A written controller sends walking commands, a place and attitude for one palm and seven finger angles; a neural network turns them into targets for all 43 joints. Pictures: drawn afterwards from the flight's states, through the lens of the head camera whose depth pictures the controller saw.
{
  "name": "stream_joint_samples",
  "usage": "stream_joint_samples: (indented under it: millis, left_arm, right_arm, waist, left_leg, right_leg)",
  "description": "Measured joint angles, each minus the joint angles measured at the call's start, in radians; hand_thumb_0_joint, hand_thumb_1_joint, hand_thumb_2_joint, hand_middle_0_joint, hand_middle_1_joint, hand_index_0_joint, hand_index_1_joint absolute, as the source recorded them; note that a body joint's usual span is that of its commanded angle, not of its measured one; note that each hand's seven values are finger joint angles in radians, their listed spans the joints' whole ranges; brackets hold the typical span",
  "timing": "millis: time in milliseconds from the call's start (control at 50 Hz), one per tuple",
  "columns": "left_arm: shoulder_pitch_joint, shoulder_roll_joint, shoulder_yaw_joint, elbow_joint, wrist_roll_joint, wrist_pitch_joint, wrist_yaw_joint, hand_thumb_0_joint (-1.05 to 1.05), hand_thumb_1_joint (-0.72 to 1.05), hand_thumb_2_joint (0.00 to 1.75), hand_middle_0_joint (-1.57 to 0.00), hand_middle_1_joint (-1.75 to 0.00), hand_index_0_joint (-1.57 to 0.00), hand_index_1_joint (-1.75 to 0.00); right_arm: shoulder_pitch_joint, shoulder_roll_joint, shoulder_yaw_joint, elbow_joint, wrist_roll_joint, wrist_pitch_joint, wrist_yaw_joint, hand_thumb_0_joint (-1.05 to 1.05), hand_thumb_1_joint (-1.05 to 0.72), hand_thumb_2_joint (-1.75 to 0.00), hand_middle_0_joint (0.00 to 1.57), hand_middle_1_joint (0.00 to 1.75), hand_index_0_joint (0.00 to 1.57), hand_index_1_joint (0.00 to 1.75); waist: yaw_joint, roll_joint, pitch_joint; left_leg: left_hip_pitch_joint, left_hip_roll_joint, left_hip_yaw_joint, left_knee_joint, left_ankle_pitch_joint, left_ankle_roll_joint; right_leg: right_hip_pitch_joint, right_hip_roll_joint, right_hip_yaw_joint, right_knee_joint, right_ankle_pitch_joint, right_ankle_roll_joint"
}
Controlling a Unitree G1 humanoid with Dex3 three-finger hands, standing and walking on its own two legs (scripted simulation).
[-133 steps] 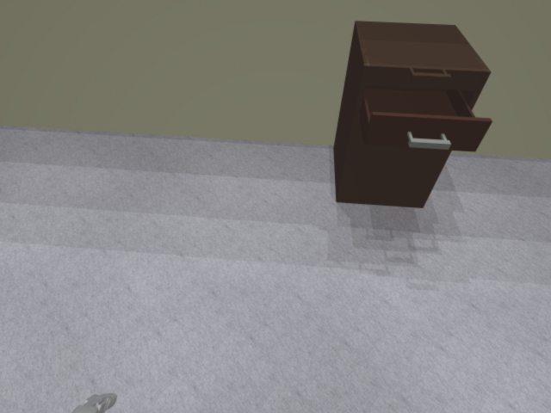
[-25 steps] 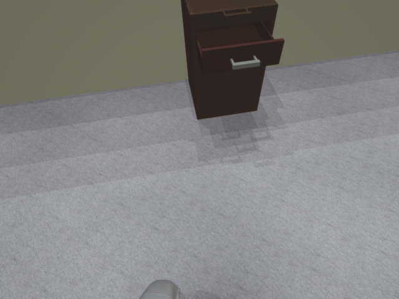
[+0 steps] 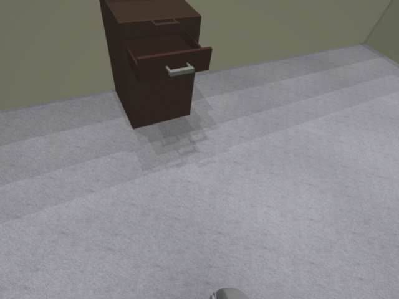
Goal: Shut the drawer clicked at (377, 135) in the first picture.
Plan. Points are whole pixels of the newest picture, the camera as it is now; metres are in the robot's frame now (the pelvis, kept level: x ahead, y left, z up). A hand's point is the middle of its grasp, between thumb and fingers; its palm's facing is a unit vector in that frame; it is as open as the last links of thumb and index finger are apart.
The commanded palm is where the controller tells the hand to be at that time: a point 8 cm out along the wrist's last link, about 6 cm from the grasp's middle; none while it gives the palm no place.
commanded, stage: walk to a spot facing it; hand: left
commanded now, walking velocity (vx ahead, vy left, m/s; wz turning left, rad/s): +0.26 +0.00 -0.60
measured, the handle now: (179, 68) +1.13 +0.18 -0.20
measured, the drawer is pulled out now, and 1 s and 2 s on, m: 0.19 0.19 0.19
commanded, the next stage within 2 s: turn to face it in 1.78 s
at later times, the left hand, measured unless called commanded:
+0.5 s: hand (177, 253) +0.25 +0.06 -0.16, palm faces -0.34 -0.92 -0.21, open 7.4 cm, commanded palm none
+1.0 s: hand (172, 219) +0.35 +0.09 -0.19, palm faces -0.41 -0.90 -0.13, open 7.4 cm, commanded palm none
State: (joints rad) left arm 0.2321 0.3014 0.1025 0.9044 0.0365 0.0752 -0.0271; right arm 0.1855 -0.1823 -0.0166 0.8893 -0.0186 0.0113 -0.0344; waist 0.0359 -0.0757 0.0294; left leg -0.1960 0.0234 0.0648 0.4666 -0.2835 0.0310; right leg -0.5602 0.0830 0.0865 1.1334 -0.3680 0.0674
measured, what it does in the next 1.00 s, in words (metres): walks ahead, turning right: right foot, then left foot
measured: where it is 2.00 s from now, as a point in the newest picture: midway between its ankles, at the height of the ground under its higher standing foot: (256, 225)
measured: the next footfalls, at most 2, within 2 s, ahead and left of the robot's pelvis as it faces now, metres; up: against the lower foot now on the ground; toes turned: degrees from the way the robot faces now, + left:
right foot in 0.40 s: +0.07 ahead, -0.19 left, +0.00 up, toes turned -24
left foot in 0.82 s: +0.38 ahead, -0.06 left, +0.00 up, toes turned -17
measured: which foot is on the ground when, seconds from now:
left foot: down 0.00-0.40, up 0.42-0.80, down 0.82-1.00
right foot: up 0.00-0.38, down 0.40-0.84, up 0.86-1.00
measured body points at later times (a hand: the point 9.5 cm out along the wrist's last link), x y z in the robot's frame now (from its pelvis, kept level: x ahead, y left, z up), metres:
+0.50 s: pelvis +0.06 -0.08 -0.02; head +0.08 -0.09 +0.43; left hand +0.27 +0.11 -0.14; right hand -0.08 -0.30 -0.17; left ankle +0.01 +0.08 -0.67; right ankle +0.03 -0.18 -0.74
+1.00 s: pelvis +0.28 -0.08 +0.00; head +0.30 -0.04 +0.44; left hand +0.37 +0.14 -0.18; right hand +0.23 -0.32 -0.13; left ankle +0.34 -0.05 -0.74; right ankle +0.15 -0.19 -0.63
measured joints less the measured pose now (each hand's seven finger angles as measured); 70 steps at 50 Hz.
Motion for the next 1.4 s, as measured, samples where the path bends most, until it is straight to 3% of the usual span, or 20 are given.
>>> stream_joint_samples:
  millis: [80, 220, 300, 380, 420, 460, 500, 540, 680, 800, 820, 840, 880, 900, 940, 1000, 1180, 1300, 1400]
  left_arm:
    - [0.008, -0.003, -0.002, 0.006, -0.004, 0.006, -0.01, 0.0, 0.91, 0.9, -0.2, -0.29, -0.19, -0.3]
    - [-0.011, -0.04, -0.015, 0.025, 0.0, 0.019, -0.034, 0.0, 0.91, 0.9, -0.2, -0.29, -0.19, -0.3]
    - [-0.05, -0.065, -0.025, 0.015, -0.001, 0.008, -0.042, 0.01, 0.91, 0.9, -0.2, -0.29, -0.19, -0.3]
    - [-0.093, -0.082, -0.032, -0.008, -0.002, -0.021, -0.042, 0.01, 0.91, 0.9, -0.2, -0.29, -0.19, -0.3]
    - [-0.111, -0.079, -0.038, -0.022, -0.002, -0.061, -0.037, 0.0, 0.91, 0.9, -0.2, -0.29, -0.19, -0.3]
    - [-0.115, -0.087, -0.044, -0.023, -0.015, -0.091, -0.02, 0.0, 0.91, 0.9, -0.2, -0.29, -0.19, -0.3]
    - [-0.089, -0.095, -0.049, -0.014, -0.021, -0.103, -0.006, 0.0, 0.91, 0.9, -0.2, -0.29, -0.2, -0.3]
    - [-0.049, -0.102, -0.054, 0.006, -0.021, -0.108, 0.004, 0.0, 0.91, 0.9, -0.2, -0.3, -0.2, -0.3]
    - [0.071, -0.127, -0.069, 0.102, -0.011, -0.117, 0.013, 0.0, 0.9, 0.9, -0.21, -0.3, -0.2, -0.3]
    - [0.151, -0.122, -0.062, 0.153, -0.007, -0.114, 0.019, 0.0, 0.9, 0.9, -0.21, -0.3, -0.2, -0.3]
    - [0.166, -0.119, -0.058, 0.16, -0.009, -0.113, 0.02, 0.0, 0.9, 0.9, -0.21, -0.3, -0.2, -0.3]
    - [0.172, -0.111, -0.053, 0.169, -0.012, -0.108, 0.02, 0.0, 0.9, 0.9, -0.21, -0.3, -0.2, -0.3]
    - [0.166, -0.105, -0.045, 0.185, -0.018, -0.091, 0.018, 0.0, 0.9, 0.9, -0.21, -0.3, -0.2, -0.3]
    - [0.161, -0.103, -0.043, 0.19, -0.017, -0.084, 0.018, 0.0, 0.9, 0.9, -0.21, -0.3, -0.2, -0.3]
    - [0.146, -0.098, -0.036, 0.193, -0.013, -0.078, 0.013, 0.01, 0.91, 0.9, -0.2, -0.3, -0.2, -0.3]
    - [0.117, -0.092, -0.026, 0.173, -0.007, -0.077, 0.008, 0.01, 0.91, 0.9, -0.2, -0.29, -0.19, -0.3]
    - [0.051, -0.101, -0.004, 0.13, 0.001, -0.05, 0.006, 0.0, 0.91, 0.9, -0.2, -0.29, -0.19, -0.3]
    - [0.004, -0.125, -0.014, 0.135, 0.001, -0.037, -0.002, 0.0, 0.91, 0.9, -0.2, -0.29, -0.19, -0.3]
    - [-0.069, -0.148, -0.031, 0.126, -0.001, -0.041, -0.007, 0.0, 0.91, 0.9, -0.2, -0.29, -0.19, -0.3]
  right_arm:
    - [0.04, 0.003, -0.002, 0.011, -0.004, -0.012, 0.001, 0.0, -0.91, -0.9, 0.2, 0.3, 0.2, 0.3]
    - [0.141, -0.003, -0.015, 0.053, -0.009, -0.041, 0.011, 0.0, -0.91, -0.9, 0.2, 0.3, 0.2, 0.3]
    - [0.194, -0.025, -0.03, 0.094, -0.015, -0.041, 0.018, 0.0, -0.91, -0.9, 0.2, 0.3, 0.2, 0.3]
    - [0.24, -0.055, -0.044, 0.131, -0.02, -0.035, 0.026, 0.0, -0.91, -0.9, 0.2, 0.3, 0.2, 0.3]
    - [0.265, -0.063, -0.044, 0.146, -0.013, -0.026, 0.034, 0.0, -0.91, -0.9, 0.2, 0.3, 0.2, 0.3]
    - [0.251, -0.069, -0.04, 0.166, -0.01, 0.0, 0.038, 0.0, -0.91, -0.9, 0.2, 0.3, 0.2, 0.3]
    - [0.225, -0.068, -0.04, 0.171, -0.009, 0.009, 0.04, 0.01, -0.91, -0.9, 0.2, 0.3, 0.2, 0.3]
    - [0.186, -0.063, -0.041, 0.157, -0.013, 0.005, 0.042, 0.01, -0.91, -0.9, 0.2, 0.3, 0.2, 0.3]
    - [0.043, -0.03, -0.04, 0.067, -0.014, -0.026, 0.057, 0.0, -0.91, -0.9, 0.2, 0.3, 0.2, 0.3]
    - [-0.021, 0.0, -0.029, 0.039, -0.009, -0.048, 0.07, 0.0, -0.91, -0.9, 0.2, 0.3, 0.2, 0.3]
    - [-0.023, 0.003, -0.026, 0.035, -0.01, -0.058, 0.068, 0.0, -0.91, -0.9, 0.2, 0.3, 0.2, 0.3]
    - [-0.03, 0.012, -0.024, 0.036, -0.013, -0.07, 0.063, 0.0, -0.91, -0.9, 0.2, 0.3, 0.2, 0.3]
    - [-0.035, 0.022, -0.015, 0.032, -0.019, -0.086, 0.055, 0.0, -0.91, -0.9, 0.2, 0.3, 0.2, 0.3]
    - [-0.028, 0.027, -0.011, 0.035, -0.019, -0.088, 0.05, 0.0, -0.91, -0.9, 0.2, 0.3, 0.2, 0.3]
    - [-0.002, 0.038, -0.01, 0.048, -0.017, -0.087, 0.037, 0.0, -0.91, -0.9, 0.2, 0.3, 0.2, 0.3]
    - [0.054, 0.048, -0.026, 0.082, -0.005, -0.095, 0.014, -0.01, -0.93, -0.9, 0.2, 0.3, 0.2, 0.3]
    - [0.217, 0.045, -0.033, 0.188, -0.001, -0.091, 0.006, -0.01, -0.93, -0.9, 0.2, 0.3, 0.2, 0.3]
    - [0.3, 0.08, -0.019, 0.233, -0.005, -0.095, 0.005, 0.0, -0.92, -0.9, 0.2, 0.3, 0.2, 0.3]
    - [0.35, 0.105, -0.006, 0.261, -0.017, -0.094, 0.007, 0.0, -0.91, -0.9, 0.2, 0.3, 0.2, 0.3]
  waist:
    - [-0.005, 0.014, 0.002]
    - [-0.043, 0.042, -0.007]
    - [-0.072, 0.068, 0.002]
    - [-0.098, 0.101, 0.011]
    - [-0.096, 0.11, 0.014]
    - [-0.091, 0.117, 0.022]
    - [-0.08, 0.113, 0.013]
    - [-0.072, 0.105, -0.002]
    - [-0.051, 0.097, -0.02]
    - [0.0, 0.069, -0.018]
    - [0.006, 0.062, -0.019]
    - [0.005, 0.041, -0.013]
    - [0.005, 0.024, 0.002]
    - [0.003, 0.025, 0.004]
    - [-0.004, 0.027, 0.001]
    - [-0.009, 0.029, -0.006]
    - [-0.029, 0.033, -0.032]
    - [-0.063, 0.046, -0.018]
    - [-0.104, 0.065, 0.014]
  left_leg:
    - [0.03, 0.026, 0.059, -0.016, -0.004, 0.003]
    - [0.078, 0.065, 0.163, -0.045, -0.023, -0.013]
    - [0.104, 0.097, 0.219, -0.04, -0.049, -0.042]
    - [0.115, 0.148, 0.264, 0.032, -0.116, -0.087]
    - [0.058, 0.185, 0.236, 0.209, -0.196, -0.092]
    - [-0.054, 0.168, 0.115, 0.486, -0.238, -0.084]
    - [-0.152, 0.144, 0.056, 0.66, -0.187, -0.079]
    - [-0.231, 0.136, 0.036, 0.702, -0.118, -0.085]
    - [-0.386, 0.132, 0.016, 0.505, 0.043, -0.106]
    - [-0.305, 0.093, 0.034, 0.219, 0.082, -0.081]
    - [-0.266, 0.081, 0.04, 0.168, 0.089, -0.076]
    - [-0.253, 0.065, 0.054, 0.173, 0.089, -0.04]
    - [-0.239, 0.063, 0.085, 0.224, 0.047, 0.019]
    - [-0.216, 0.065, 0.098, 0.22, 0.031, 0.032]
    - [-0.155, 0.062, 0.122, 0.162, 0.032, 0.04]
    - [-0.062, 0.045, 0.154, 0.044, 0.053, 0.035]
    - [0.113, 0.003, 0.236, -0.125, 0.03, 0.043]
    - [0.206, 0.002, 0.283, -0.156, -0.032, 0.02]
    - [0.278, 0.02, 0.313, -0.161, -0.096, -0.016]
  right_leg:
    - [0.008, -0.064, -0.034, 0.057, 0.025, 0.017]
    - [0.062, -0.147, -0.096, -0.116, 0.04, 0.012]
    - [0.101, -0.165, -0.143, -0.286, 0.017, -0.006]
    - [0.179, -0.146, -0.187, -0.47, 0.013, -0.042]
    - [0.214, -0.126, -0.197, -0.533, 0.097, -0.075]
    - [0.221, -0.107, -0.198, -0.485, 0.069, -0.088]
    - [0.266, -0.092, -0.185, -0.517, 0.045, -0.093]
    - [0.32, -0.078, -0.165, -0.585, 0.06, -0.089]
    - [0.465, -0.052, -0.115, -0.744, 0.077, -0.084]
    - [0.55, -0.059, -0.085, -0.729, -0.015, -0.046]
    - [0.551, -0.064, -0.077, -0.693, -0.049, -0.038]
    - [0.532, -0.08, -0.065, -0.617, -0.089, -0.044]
    - [0.424, -0.081, -0.05, -0.32, -0.141, -0.073]
    - [0.362, -0.075, -0.049, -0.177, -0.126, -0.083]
    - [0.25, -0.084, -0.07, 0.015, -0.035, -0.092]
    - [0.119, -0.112, -0.087, 0.095, 0.091, -0.084]
    - [-0.082, -0.167, -0.086, 0.037, 0.271, -0.047]
    - [-0.079, -0.188, -0.141, -0.123, 0.268, -0.045]
    - [-0.034, -0.176, -0.203, -0.297, 0.21, -0.073]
